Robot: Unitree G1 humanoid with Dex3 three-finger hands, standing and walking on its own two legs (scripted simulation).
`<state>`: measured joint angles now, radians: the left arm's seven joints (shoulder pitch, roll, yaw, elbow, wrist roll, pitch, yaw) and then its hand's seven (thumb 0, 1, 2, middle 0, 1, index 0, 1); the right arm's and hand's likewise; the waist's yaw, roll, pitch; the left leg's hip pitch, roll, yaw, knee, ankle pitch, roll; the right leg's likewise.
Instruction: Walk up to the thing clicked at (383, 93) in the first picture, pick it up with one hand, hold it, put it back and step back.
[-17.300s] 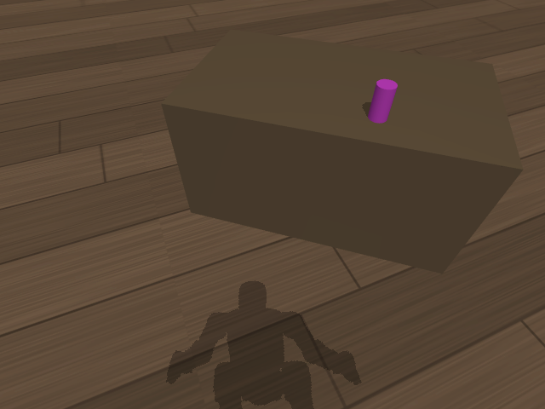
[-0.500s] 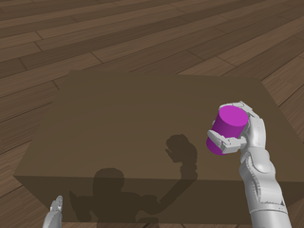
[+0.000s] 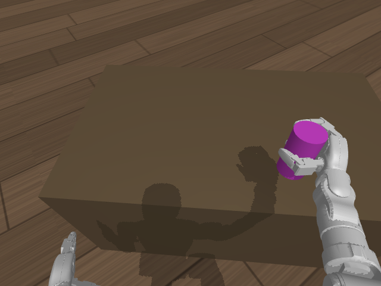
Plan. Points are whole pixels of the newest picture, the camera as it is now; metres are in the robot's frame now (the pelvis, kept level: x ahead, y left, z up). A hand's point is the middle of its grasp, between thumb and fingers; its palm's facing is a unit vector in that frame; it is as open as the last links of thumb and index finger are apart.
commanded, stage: crouch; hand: right
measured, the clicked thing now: (299, 151) +0.40 -0.20 +0.06
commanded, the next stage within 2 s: lower in 0.88 s
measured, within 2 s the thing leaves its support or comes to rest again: rests again in 1.92 s
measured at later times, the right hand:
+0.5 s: hand (303, 142) +0.45 -0.23 +0.03, palm faces +0.24 +0.97 +0.02, open 9.4 cm
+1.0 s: hand (303, 141) +0.48 -0.24 +0.00, palm faces +0.25 +0.97 +0.01, open 9.4 cm
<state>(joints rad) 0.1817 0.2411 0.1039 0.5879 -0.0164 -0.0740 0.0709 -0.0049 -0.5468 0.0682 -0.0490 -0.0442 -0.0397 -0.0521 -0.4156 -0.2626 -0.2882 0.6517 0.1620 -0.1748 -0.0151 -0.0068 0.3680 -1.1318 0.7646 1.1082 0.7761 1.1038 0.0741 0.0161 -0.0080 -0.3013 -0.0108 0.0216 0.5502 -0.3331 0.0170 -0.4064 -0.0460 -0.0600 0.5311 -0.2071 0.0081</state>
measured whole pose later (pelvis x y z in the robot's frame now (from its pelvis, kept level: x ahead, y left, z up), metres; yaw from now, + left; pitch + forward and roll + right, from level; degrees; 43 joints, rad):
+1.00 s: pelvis -0.01 -0.03 -0.05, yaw +2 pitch +19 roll +3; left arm 0.34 0.25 0.05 0.17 0.05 -0.05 -0.02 -0.01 -0.54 0.07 -0.06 -0.05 -0.05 -0.06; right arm -0.76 -0.48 -0.47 1.16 0.05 -0.42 0.02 -0.01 0.36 -1.14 0.75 1.13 0.76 1.12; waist 0.18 0.00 -0.13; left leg -0.79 -0.03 0.03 0.93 -0.47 -0.01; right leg -0.93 -0.08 -0.04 0.97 -0.37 -0.02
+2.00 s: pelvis -0.03 -0.03 -0.10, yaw +3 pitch +25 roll +6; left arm 0.36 0.26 0.04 -0.02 0.08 0.01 -0.05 -0.01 -0.54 0.07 -0.05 -0.05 -0.04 -0.06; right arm -0.76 -0.55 -0.55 1.21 0.01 -0.53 0.04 -0.01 0.36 -1.14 0.75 1.12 0.76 1.12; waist 0.26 0.00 -0.15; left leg -1.05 -0.05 0.07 1.16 -0.55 0.00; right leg -1.22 -0.10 0.01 1.23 -0.45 -0.02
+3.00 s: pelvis -0.02 -0.03 -0.09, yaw +3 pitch +23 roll +6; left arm 0.39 0.26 0.04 -0.03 0.06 0.03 -0.04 0.00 -0.53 0.06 -0.06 -0.05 -0.05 -0.06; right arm -0.73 -0.62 -0.59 1.11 0.02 -0.46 0.07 -0.02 0.40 -0.22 0.27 0.26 0.28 0.26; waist 0.25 0.00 -0.15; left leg -0.97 -0.06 0.07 1.10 -0.54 0.00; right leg -1.14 -0.10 0.02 1.18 -0.45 -0.02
